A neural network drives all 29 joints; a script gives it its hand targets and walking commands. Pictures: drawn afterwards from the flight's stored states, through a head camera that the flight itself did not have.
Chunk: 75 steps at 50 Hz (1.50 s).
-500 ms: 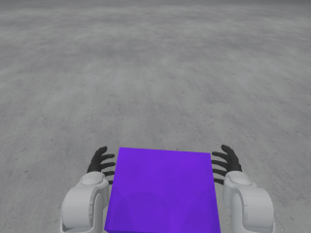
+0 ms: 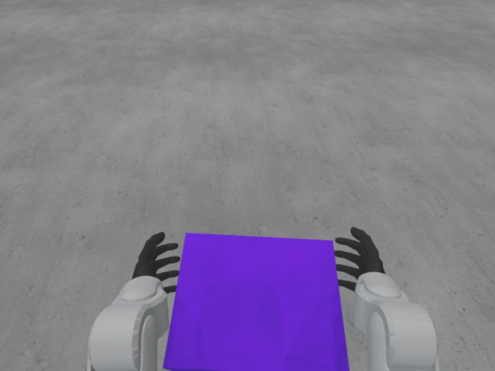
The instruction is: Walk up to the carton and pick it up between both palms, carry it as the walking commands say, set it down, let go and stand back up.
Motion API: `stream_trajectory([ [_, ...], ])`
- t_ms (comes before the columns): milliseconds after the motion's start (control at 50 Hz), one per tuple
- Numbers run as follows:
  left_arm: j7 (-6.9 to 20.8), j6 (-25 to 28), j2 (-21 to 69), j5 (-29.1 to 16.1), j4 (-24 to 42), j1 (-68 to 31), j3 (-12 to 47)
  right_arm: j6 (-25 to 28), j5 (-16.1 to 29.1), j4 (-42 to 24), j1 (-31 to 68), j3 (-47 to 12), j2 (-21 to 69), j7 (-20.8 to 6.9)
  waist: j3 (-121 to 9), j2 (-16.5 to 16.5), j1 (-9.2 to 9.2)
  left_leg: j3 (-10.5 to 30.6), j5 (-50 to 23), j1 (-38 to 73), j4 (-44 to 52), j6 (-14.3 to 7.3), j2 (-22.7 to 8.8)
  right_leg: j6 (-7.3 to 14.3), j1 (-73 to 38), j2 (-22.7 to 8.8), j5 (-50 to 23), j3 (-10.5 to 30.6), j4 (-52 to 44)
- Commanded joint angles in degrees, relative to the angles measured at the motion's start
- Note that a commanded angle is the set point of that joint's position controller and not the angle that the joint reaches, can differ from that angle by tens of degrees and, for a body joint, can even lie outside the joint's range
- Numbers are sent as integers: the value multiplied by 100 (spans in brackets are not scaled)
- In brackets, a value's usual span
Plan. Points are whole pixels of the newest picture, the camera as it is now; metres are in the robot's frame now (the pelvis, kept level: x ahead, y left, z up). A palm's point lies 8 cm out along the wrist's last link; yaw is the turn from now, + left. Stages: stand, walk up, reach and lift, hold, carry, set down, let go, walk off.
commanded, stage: carry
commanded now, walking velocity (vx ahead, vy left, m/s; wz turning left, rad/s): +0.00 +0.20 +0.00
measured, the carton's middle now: (254, 310) +0.25 +0.01 +0.00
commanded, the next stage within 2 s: none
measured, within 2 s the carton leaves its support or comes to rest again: neither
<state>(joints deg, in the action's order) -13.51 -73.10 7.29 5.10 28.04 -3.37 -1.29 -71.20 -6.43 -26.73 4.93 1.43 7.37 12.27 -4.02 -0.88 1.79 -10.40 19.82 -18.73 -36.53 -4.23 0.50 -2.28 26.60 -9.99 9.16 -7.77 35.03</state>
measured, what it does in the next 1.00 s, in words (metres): stands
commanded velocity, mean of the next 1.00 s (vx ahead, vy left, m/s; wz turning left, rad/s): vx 0.00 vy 0.20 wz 0.00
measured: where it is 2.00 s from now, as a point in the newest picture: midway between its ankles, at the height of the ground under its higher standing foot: outside the picture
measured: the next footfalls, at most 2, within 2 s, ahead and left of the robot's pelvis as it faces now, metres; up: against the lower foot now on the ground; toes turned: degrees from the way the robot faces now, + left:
none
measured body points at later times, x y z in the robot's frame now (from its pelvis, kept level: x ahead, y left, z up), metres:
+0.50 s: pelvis +0.00 +0.02 -0.01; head +0.00 +0.02 +0.44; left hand +0.27 +0.18 +0.08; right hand +0.27 -0.13 +0.08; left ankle +0.00 +0.07 -0.72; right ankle +0.09 -0.16 -0.72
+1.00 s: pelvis +0.00 +0.02 +0.00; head -0.01 +0.01 +0.45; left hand +0.26 +0.18 +0.09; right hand +0.27 -0.13 +0.09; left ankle +0.00 +0.07 -0.72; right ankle +0.09 -0.16 -0.72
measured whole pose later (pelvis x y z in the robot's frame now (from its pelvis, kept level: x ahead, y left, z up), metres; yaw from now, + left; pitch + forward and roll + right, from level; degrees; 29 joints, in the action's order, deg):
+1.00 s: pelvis +0.00 +0.02 +0.00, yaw +1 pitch +2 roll +0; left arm -12.7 -72.7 7.4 5.8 26.4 -6.0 -1.7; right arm -71.3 -7.5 -26.3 7.4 2.6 7.5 11.7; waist -3.2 1.0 0.9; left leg -11.1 20.8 -19.6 -38.2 -5.8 0.8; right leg -3.9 26.2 -11.8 8.9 -9.4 34.9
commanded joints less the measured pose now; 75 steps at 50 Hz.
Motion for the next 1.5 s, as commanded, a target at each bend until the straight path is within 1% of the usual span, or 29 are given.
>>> stream_trajectory([
  [0, 1426, 199, 4591, -2110, 641, -2405, 3279, -27, 1784, -216, 1614, -2874, 4713, -1232, -815, 468, -79, 1027, -1080, 100, 1007, -205, -1123, 51, -347, -46, 106, -60, 181],
  [80, 1438, 219, 4658, -2092, 583, -2381, 3230, -11, 1826, -282, 1723, -2939, 4738, -1274, -870, 318, -87, 1006, -1447, 149, 802, -210, -1094, 61, -373, -122, -255, -60, 276],
  [140, 1438, 232, 4690, -2057, 535, -2343, 3190, -2, 1869, -297, 1773, -2994, 4769, -1305, -978, 306, -96, 1022, -1855, 265, 680, -214, -1115, 63, -366, -150, -460, -76, 363],
  [200, 1441, 238, 4717, -2029, 498, -2322, 3160, -1, 1900, -290, 1810, -3034, 4806, -1334, -1035, 299, -104, 1025, -1993, 314, 627, -225, -1121, 66, -357, -164, -509, -91, 410],
  [300, 1461, 237, 4764, -2016, 477, -2356, 3151, -9, 1920, -261, 1874, -3074, 4882, -1370, -1053, 261, -113, 1008, -1834, 269, 626, -241, -1109, 75, -374, -198, -538, -98, 395],
  [440, 1493, 230, 4812, -2043, 475, -2419, 3180, -20, 1910, -212, 1905, -3093, 4968, -1393, -1093, 166, -118, 934, -1417, 153, 661, -220, -1057, 93, -495, -286, -679, -48, 257],
  [640, 1520, 211, 4843, -2066, 451, -2486, 3188, -39, 1899, -136, 1956, -3096, 5042, -1411, -1037, 95, -99, 883, -717, -101, 842, -206, -982, 127, -678, -361, -427, 20, 8],
  [780, 1536, 202, 4869, -2078, 453, -2525, 3209, -47, 1902, -122, 1977, -3109, 5097, -1419, -969, 95, -89, 886, -466, -163, 977, -201, -974, 109, -730, -366, -200, -6, -117],
  [920, 1542, 197, 4877, -2092, 460, -2522, 3218, -50, 1910, -128, 1956, -3119, 5112, -1422, -991, 52, -87, 842, -561, -125, 959, -172, -940, 108, -826, -415, -288, 9, -205],
  [1200, 1548, 205, 4910, -2108, 498, -2508, 3246, -32, 1938, -156, 1924, -3138, 5132, -1439, -1017, 95, -89, 844, -932, 8, 937, -173, -955, 92, -867, -401, -432, -92, -161],
  [1480, 1565, 214, 4946, -2114, 516, -2506, 3278, -18, 1947, -165, 1911, -3160, 5158, -1461, -1002, 119, -90, 855, -993, 32, 951, -187, -966, 74, -880, -392, -445, -169, -141],
])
